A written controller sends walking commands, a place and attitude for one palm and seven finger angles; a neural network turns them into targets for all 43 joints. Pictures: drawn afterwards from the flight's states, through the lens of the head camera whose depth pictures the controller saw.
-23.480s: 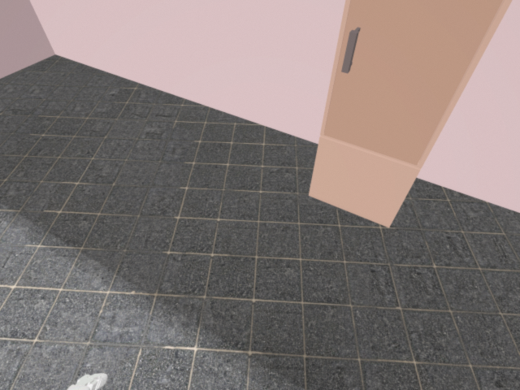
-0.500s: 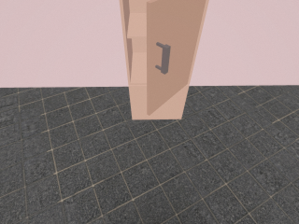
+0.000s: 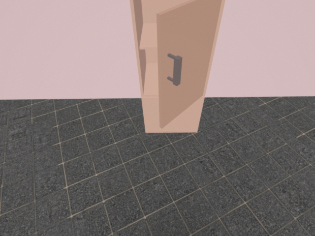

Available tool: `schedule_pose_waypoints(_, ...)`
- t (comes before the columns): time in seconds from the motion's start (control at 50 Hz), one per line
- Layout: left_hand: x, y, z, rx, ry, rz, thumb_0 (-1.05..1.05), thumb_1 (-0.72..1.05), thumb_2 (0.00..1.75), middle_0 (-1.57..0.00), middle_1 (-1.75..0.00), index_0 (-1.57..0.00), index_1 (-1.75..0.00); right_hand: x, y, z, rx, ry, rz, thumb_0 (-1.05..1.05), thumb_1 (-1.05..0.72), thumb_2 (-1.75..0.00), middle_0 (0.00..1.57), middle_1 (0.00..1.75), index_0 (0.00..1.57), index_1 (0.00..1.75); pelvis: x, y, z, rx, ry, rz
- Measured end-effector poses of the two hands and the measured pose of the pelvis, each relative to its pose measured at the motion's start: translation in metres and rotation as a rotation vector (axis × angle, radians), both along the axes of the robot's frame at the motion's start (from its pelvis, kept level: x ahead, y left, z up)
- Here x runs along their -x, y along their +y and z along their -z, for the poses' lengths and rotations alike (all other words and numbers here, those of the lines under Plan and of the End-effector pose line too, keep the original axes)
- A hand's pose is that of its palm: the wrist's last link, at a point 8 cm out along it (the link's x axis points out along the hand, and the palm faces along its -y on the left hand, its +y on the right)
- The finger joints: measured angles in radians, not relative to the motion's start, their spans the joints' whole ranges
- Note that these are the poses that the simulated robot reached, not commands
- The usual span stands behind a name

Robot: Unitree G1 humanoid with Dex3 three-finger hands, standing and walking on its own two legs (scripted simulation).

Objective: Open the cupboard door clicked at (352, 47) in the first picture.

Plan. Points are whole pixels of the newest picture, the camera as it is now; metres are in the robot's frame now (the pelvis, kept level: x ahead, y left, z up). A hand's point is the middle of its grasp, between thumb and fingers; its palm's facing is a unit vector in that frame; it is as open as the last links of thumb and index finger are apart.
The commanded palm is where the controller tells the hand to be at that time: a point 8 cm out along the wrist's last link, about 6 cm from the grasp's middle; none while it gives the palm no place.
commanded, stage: let the arm hang, fingers relaxed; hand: left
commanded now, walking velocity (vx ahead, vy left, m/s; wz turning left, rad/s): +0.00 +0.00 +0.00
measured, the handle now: (173, 69) +0.73 -0.02 +0.03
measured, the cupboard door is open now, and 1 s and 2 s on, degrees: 46 46 46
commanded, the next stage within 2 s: look to check the result in 0.32 s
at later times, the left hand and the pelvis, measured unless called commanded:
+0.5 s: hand out of the picture +0.00 +0.17 -0.17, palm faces +0.04 -0.98 -0.20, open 7.4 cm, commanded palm none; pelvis +0.02 +0.00 +0.00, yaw +0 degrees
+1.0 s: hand out of the picture +0.04 +0.18 -0.17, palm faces +0.02 -0.97 -0.23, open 7.4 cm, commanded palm none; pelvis +0.03 -0.01 +0.00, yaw +0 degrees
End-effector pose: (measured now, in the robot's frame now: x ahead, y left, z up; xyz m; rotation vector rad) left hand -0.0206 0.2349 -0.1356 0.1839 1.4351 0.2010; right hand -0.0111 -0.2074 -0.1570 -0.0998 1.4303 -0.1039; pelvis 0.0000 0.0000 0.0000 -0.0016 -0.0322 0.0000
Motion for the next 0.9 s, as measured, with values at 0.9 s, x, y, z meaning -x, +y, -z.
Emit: schedule_pose_waypoints(0.9, -0.048, -0.008, 0.001, 0.018, -0.039, 0.007, 0.00, 0.90, 0.90, -0.20, -0.30, -0.20, -0.30, -0.051, -0.027, -0.010, 0.067, -0.043, -0.011, 0.00, -0.90, -0.90, 0.20, 0.30, 0.20, 0.30, -0.029, -0.005, -0.003, -0.007, 0.009, 0.000)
